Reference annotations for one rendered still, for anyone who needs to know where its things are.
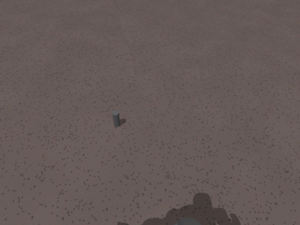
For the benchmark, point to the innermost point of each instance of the can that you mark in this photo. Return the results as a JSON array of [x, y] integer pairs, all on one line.
[[116, 118]]

